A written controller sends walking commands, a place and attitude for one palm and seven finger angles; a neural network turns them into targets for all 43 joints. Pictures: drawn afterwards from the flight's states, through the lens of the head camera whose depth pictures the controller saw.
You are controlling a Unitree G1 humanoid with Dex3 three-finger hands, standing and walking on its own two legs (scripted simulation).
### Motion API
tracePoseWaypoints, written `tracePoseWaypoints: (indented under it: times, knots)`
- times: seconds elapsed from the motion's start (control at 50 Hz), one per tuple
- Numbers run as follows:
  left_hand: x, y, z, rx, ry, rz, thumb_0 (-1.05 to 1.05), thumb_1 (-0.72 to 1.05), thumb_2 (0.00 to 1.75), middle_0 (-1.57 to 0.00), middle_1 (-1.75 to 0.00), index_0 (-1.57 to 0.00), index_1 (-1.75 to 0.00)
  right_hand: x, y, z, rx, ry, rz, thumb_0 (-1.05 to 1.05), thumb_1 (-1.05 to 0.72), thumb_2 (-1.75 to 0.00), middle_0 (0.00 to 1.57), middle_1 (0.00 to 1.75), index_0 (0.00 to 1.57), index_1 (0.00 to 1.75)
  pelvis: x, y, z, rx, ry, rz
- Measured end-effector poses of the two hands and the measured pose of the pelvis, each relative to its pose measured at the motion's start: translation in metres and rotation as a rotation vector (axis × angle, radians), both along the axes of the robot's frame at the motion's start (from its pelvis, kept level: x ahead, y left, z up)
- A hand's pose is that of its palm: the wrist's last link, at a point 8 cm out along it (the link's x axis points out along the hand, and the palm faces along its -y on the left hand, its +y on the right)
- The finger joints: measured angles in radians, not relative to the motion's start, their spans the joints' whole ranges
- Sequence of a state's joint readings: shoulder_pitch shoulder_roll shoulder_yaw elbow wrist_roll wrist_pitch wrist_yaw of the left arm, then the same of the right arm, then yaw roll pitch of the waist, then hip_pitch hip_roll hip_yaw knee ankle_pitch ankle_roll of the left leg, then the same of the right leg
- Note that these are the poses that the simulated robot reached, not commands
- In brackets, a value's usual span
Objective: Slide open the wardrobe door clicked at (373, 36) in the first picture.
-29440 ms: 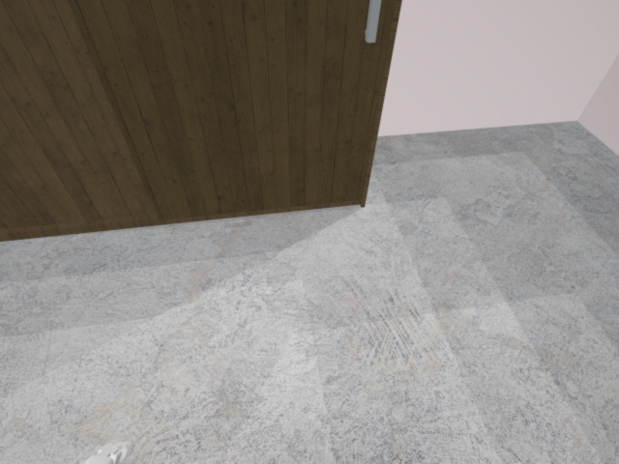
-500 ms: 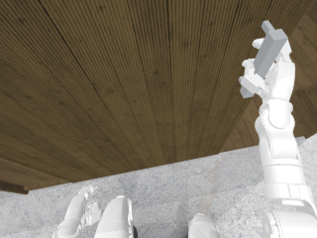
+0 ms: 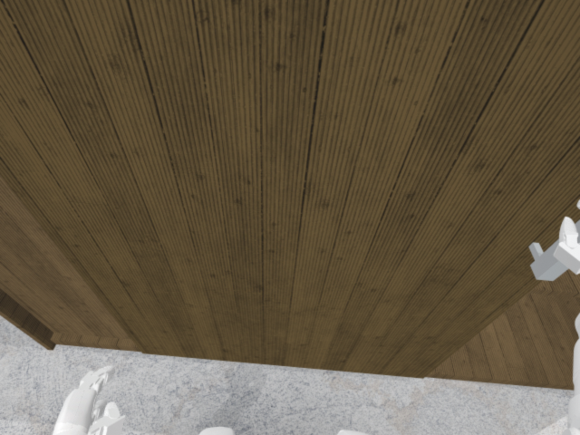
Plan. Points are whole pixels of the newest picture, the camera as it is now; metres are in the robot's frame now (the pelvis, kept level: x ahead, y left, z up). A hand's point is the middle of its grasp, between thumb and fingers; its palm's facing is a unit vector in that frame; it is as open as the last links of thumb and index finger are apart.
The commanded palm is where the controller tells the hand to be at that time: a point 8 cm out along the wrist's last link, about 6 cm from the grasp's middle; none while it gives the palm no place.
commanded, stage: stop walking and hold the door there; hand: right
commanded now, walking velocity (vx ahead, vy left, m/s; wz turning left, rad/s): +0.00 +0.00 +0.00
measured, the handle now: (576, 226) +0.40 -0.35 +0.11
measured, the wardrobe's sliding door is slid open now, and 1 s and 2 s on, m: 0.58 0.58 0.58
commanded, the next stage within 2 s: loosen the grip on the handle in 1.96 s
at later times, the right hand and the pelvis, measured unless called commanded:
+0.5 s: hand (571, 247) +0.36 -0.32 +0.12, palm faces +0.41 +0.89 -0.20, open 6.2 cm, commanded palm +0.31 -0.35 +0.09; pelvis -0.09 -0.05 +0.01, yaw +6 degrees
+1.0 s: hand (571, 248) +0.36 -0.33 +0.12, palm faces +0.35 +0.90 -0.25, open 6.0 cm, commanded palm +0.32 -0.36 +0.09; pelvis -0.07 -0.07 +0.00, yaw +5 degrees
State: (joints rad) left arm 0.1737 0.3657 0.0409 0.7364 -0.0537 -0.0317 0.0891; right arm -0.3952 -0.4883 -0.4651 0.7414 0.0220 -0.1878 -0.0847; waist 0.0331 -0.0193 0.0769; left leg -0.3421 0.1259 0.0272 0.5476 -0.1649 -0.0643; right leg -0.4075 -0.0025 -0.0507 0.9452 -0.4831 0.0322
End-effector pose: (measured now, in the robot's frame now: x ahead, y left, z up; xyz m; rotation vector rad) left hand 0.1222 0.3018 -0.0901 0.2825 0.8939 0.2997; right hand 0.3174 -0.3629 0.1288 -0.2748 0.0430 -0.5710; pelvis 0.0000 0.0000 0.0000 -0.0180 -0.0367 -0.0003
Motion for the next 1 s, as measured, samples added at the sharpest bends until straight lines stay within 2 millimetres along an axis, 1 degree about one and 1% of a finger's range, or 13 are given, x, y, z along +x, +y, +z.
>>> tracePoseWaypoints:
  times: [0.06,0.1,0.16,0.22,0.32,0.36,0.4,0.48,0.56,0.68,0.78,0.9,1.0]
  knots:
    - [-0.036,0.000,0.007,0.057,0.027,0.032,0.01,0.91,0.90,-0.20,-0.30,-0.19,-0.30,0.001,-0.002,-0.004,0.025,-0.055,0.046,-0.14,-0.55,-0.80,0.42,1.36,0.37,1.38,-0.009,-0.012,-0.005,0.025,-0.001,0.006]
    - [-0.058,-0.006,0.011,0.081,0.037,0.066,0.01,0.91,0.90,-0.20,-0.30,-0.19,-0.30,0.001,-0.004,-0.007,0.036,-0.087,0.081,-0.14,-0.56,-0.80,0.43,1.37,0.35,1.37,-0.018,-0.020,-0.008,0.030,-0.015,0.019]
    - [-0.090,-0.026,0.018,0.061,0.043,0.107,0.01,0.91,0.90,-0.20,-0.30,-0.19,-0.30,0.000,-0.004,-0.006,0.051,-0.082,0.102,-0.13,-0.60,-0.78,0.41,1.38,0.32,1.36,-0.029,-0.028,-0.001,0.047,-0.018,0.056]
    - [-0.116,-0.052,0.019,0.018,0.064,0.117,0.01,0.91,0.90,-0.20,-0.30,-0.19,-0.30,0.000,-0.003,-0.004,0.064,-0.050,0.116,-0.11,-0.62,-0.76,0.37,1.36,0.31,1.36,-0.039,-0.033,0.008,0.077,0.000,0.057]
    - [-0.148,-0.085,0.004,-0.054,0.121,0.091,0.01,0.90,0.90,-0.20,-0.30,-0.20,-0.30,0.000,-0.002,-0.002,0.064,-0.016,0.131,-0.10,-0.65,-0.74,0.32,1.35,0.30,1.37,-0.058,-0.040,0.009,0.068,0.030,0.085]
    - [-0.157,-0.093,-0.005,-0.076,0.134,0.077,0.01,0.90,0.90,-0.20,-0.30,-0.20,-0.30,0.000,-0.002,-0.001,0.051,-0.008,0.133,-0.10,-0.66,-0.74,0.32,1.35,0.29,1.37,-0.066,-0.040,0.005,0.047,0.040,0.097]
    - [-0.164,-0.097,-0.010,-0.091,0.144,0.075,0.01,0.90,0.90,-0.20,-0.30,-0.20,-0.30,-0.001,-0.001,0.000,0.057,0.005,0.130,-0.10,-0.66,-0.74,0.31,1.34,0.29,1.37,-0.077,-0.044,0.005,0.063,0.034,0.103]
    - [-0.175,-0.097,-0.011,-0.090,0.135,0.087,0.01,0.90,0.90,-0.21,-0.30,-0.20,-0.30,-0.002,0.000,0.002,0.094,0.031,0.122,-0.09,-0.67,-0.74,0.28,1.29,0.30,1.36,-0.092,-0.049,0.006,0.068,0.028,0.108]
    - [-0.182,-0.088,-0.004,-0.047,0.113,0.105,0.01,0.90,0.90,-0.21,-0.30,-0.20,-0.30,-0.002,-0.001,0.003,0.112,0.046,0.132,-0.08,-0.68,-0.74,0.25,1.27,0.29,1.36,-0.098,-0.052,0.005,0.064,0.026,0.115]
    - [-0.190,-0.072,0.008,0.012,0.100,0.129,0.01,0.90,0.90,-0.20,-0.30,-0.20,-0.30,-0.003,0.000,0.005,0.126,0.065,0.138,-0.06,-0.69,-0.74,0.23,1.25,0.27,1.35,-0.098,-0.053,0.008,0.062,0.033,0.110]
    - [-0.193,-0.064,0.008,0.024,0.125,0.133,0.01,0.90,0.90,-0.20,-0.30,-0.20,-0.30,-0.002,-0.001,0.005,0.116,0.070,0.143,-0.07,-0.68,-0.76,0.24,1.25,0.28,1.36,-0.092,-0.051,0.008,0.056,0.034,0.110]
    - [-0.185,-0.061,-0.002,0.003,0.150,0.139,0.01,0.90,0.90,-0.20,-0.30,-0.20,-0.30,-0.002,-0.002,0.005,0.101,0.072,0.143,-0.07,-0.65,-0.79,0.27,1.25,0.30,1.38,-0.080,-0.051,0.006,0.055,0.039,0.104]
    - [-0.166,-0.067,-0.014,-0.008,0.181,0.137,0.01,0.90,0.90,-0.20,-0.30,-0.20,-0.30,0.003,-0.006,0.002,0.066,0.087,0.186,-0.10,-0.62,-0.81,0.32,1.30,0.35,1.39,-0.066,-0.067,0.002,0.043,0.029,0.095]
